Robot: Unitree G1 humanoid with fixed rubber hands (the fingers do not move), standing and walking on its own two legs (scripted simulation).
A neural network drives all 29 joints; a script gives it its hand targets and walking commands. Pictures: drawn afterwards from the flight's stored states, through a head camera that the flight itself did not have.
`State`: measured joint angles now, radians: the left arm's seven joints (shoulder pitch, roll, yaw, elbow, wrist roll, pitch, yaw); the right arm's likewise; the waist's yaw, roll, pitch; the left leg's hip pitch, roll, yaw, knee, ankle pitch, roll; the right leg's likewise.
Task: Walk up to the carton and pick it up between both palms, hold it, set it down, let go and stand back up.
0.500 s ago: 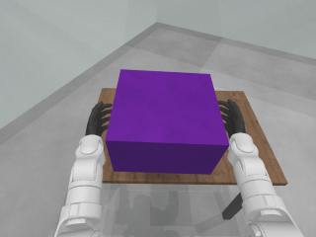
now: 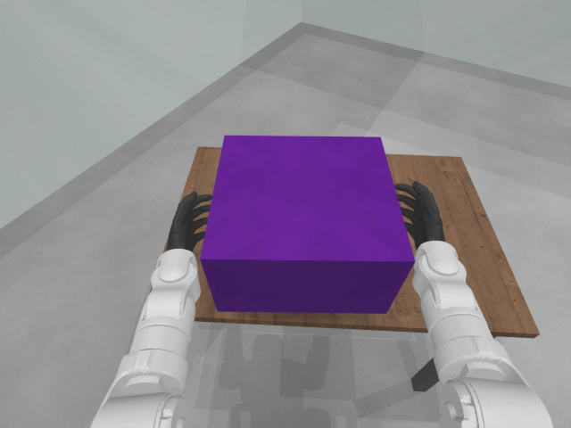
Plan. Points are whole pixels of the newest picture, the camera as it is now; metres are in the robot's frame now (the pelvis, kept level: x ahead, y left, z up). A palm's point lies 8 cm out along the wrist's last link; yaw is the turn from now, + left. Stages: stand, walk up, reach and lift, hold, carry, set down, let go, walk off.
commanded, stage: set down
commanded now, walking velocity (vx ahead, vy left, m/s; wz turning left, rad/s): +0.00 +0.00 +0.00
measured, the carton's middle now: (302, 220) +0.43 +0.01 +0.03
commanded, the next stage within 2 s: none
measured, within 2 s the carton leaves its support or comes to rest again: rests again in 1.32 s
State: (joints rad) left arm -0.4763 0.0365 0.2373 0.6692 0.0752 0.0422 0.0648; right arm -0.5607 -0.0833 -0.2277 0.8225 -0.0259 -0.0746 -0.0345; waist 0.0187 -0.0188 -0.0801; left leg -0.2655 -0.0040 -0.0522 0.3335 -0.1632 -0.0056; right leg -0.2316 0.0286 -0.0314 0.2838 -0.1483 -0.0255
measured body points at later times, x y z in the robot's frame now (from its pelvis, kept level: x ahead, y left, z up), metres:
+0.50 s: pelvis +0.00 +0.00 -0.01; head +0.05 +0.00 +0.44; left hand +0.38 +0.18 +0.01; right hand +0.41 -0.18 +0.03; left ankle +0.00 +0.12 -0.75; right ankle -0.01 -0.10 -0.75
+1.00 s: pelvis -0.01 +0.00 -0.02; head +0.11 -0.01 +0.41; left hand +0.37 +0.18 -0.06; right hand +0.41 -0.18 -0.04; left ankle +0.00 +0.12 -0.75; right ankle -0.01 -0.10 -0.75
